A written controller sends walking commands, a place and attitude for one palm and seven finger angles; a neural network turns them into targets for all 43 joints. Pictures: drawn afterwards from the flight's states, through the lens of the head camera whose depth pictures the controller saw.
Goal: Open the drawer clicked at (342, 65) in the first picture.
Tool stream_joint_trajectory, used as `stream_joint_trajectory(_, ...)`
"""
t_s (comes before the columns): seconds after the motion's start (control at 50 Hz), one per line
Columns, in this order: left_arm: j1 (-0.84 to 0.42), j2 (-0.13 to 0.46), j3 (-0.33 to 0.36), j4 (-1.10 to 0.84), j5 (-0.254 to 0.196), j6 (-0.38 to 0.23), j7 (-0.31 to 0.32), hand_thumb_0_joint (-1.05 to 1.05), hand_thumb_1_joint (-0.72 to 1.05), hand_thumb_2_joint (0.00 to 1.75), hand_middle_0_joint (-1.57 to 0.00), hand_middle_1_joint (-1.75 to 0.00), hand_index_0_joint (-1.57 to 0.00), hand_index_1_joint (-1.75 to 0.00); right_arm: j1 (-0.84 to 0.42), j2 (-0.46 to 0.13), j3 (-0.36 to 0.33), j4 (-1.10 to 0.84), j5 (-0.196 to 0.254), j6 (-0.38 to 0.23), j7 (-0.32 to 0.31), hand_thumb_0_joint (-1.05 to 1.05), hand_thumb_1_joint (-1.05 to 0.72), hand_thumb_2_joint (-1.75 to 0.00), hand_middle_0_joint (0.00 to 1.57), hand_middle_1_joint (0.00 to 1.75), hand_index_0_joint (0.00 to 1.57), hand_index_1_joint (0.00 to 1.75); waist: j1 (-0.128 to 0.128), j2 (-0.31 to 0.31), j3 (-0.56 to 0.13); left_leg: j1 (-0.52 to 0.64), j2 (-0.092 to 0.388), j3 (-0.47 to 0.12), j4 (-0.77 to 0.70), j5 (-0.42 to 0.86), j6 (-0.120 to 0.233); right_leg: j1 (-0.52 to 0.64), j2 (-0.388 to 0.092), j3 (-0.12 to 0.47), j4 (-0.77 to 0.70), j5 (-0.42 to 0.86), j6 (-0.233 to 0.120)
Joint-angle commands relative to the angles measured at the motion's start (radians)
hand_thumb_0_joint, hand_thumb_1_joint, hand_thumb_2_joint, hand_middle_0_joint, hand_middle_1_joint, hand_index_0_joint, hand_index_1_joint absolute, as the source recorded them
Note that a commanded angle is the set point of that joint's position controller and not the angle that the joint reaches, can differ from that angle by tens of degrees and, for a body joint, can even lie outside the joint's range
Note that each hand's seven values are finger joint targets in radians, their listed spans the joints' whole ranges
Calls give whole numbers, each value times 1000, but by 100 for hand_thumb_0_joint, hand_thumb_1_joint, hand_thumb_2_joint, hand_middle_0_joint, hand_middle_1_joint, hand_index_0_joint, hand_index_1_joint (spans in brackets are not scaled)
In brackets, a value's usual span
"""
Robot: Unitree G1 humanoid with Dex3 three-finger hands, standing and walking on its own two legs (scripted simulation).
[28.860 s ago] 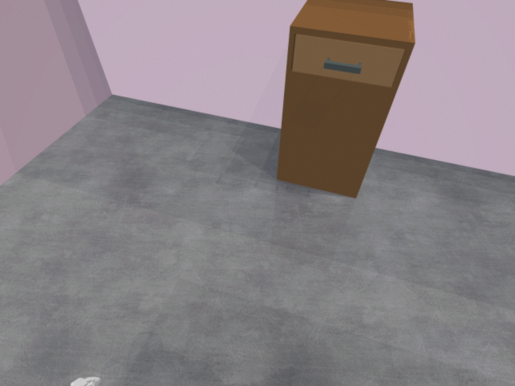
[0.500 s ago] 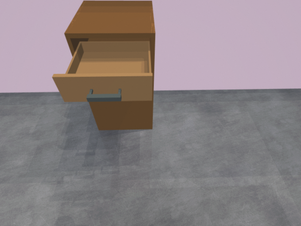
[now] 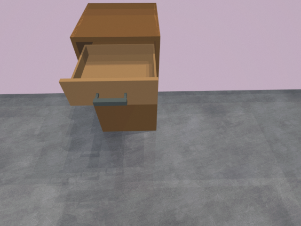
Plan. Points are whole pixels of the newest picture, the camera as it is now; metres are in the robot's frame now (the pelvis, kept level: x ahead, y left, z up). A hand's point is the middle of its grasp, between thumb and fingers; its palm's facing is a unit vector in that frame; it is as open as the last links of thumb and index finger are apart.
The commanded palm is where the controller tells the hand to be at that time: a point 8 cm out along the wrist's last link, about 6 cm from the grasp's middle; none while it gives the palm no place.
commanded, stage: let the arm hang, fingers relaxed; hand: left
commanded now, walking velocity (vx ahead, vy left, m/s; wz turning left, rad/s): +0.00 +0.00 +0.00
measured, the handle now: (110, 98) +0.59 +0.20 -0.06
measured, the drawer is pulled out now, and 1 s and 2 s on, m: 0.30 0.30 0.30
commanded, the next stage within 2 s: look to check the result in 0.32 s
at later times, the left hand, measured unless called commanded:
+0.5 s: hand out of the picture +0.00 +0.17 -0.18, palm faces +0.01 -0.98 -0.19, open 7.4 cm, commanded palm none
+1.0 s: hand out of the picture +0.02 +0.16 -0.17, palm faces +0.01 -0.98 -0.20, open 7.4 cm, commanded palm none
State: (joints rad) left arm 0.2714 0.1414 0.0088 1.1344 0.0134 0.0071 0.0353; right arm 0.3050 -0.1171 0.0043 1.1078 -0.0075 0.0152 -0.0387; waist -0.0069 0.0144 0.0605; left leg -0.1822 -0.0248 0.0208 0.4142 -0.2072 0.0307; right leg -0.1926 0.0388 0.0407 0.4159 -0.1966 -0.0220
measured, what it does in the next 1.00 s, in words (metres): stands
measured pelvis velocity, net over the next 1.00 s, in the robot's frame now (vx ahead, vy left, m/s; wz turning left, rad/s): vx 0.02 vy -0.01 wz -0.02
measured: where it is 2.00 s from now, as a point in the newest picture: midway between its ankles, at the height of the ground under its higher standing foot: outside the picture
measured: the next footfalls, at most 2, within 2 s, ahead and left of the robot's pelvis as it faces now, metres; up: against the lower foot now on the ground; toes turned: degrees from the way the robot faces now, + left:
none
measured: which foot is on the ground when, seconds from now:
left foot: down 0.00-1.00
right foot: down 0.00-1.00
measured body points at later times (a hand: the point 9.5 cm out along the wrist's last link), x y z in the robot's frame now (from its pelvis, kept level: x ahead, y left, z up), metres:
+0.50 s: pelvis +0.01 +0.00 +0.00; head +0.03 +0.00 +0.45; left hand +0.01 +0.22 -0.16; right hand -0.01 -0.21 -0.16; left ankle +0.01 +0.10 -0.74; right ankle +0.02 -0.11 -0.74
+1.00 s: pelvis +0.02 -0.01 +0.00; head +0.04 -0.01 +0.45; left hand +0.02 +0.21 -0.16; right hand +0.01 -0.22 -0.16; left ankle +0.01 +0.10 -0.74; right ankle +0.02 -0.11 -0.74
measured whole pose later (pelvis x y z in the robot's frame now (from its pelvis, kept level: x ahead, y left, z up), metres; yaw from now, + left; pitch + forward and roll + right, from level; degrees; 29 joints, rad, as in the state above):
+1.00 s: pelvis +0.02 -0.01 +0.00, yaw -1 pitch -1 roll +0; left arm 0.26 0.13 0.01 1.14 0.01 -0.01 0.04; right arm 0.27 -0.12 -0.01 1.12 -0.01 0.00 -0.04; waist -0.01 0.01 0.07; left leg -0.14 -0.01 0.03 0.39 -0.23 0.02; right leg -0.17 0.05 0.05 0.41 -0.22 -0.03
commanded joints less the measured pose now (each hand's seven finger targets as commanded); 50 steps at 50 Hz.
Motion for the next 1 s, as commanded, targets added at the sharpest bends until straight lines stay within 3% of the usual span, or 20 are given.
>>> stream_joint_trajectory(0.0,65,99,23,-27,-2,-13,4,0,90,90,-20,-30,-20,-30,80,-97,-24,-21,-7,-19,-3,0,-90,-90,20,30,20,30,-1,-13,39,-13,112,-110,-99,-30,20,-49,-91,87,-86,-4,-34)
stream_joint_trajectory(0.36,59,93,23,-28,-3,-18,6,0,90,90,-20,-30,-20,-30,72,-91,-27,-11,-5,-26,-7,0,-90,-90,20,30,20,30,-4,8,35,27,118,-99,-100,34,16,-42,-91,93,-79,52,-30)
stream_joint_trajectory(0.42,71,94,22,-25,-2,-20,7,0,90,90,-20,-30,-20,-30,66,-95,-30,-14,-2,-24,-6,0,-90,-90,20,30,20,30,-3,-19,30,42,116,-92,-90,42,15,-49,-93,97,-84,57,-31)
stream_joint_trajectory(0.66,66,89,20,-22,-3,-22,8,0,90,90,-20,-30,-20,-30,63,-89,-29,-5,-3,-24,-7,0,-90,-90,20,30,20,30,-8,6,26,48,116,-86,-86,55,11,-38,-94,103,-86,75,-31)
stream_joint_trajectory(0.72,74,92,21,-20,-3,-23,9,0,90,90,-20,-30,-20,-30,55,-92,-31,-8,-2,-25,-7,0,-90,-90,20,30,20,30,-4,-20,15,63,117,-88,-83,76,12,-36,-93,103,-83,90,-31)
stream_joint_trajectory(0.8,65,93,22,-20,-5,-24,9,0,90,90,-20,-30,-20,-30,54,-90,-29,-3,-3,-26,-8,0,-90,-90,20,30,20,30,-5,0,17,61,115,-81,-81,91,9,-24,-99,101,-84,114,-31)
stream_joint_trajectory(0.92,67,95,23,-22,-4,-25,9,0,90,90,-20,-30,-20,-30,45,-91,-33,-5,-2,-23,-7,0,-90,-90,20,30,20,30,-4,-23,28,66,114,-83,-82,71,9,-38,-96,106,-93,91,-30)
stream_joint_trajectory(0.98,56,95,24,-25,-5,-26,9,0,90,90,-20,-30,-20,-30,49,-94,-31,-3,-4,-26,-8,0,-90,-90,20,30,20,30,-7,-16,4,71,115,-81,-80,99,8,-15,-98,106,-86,127,-31)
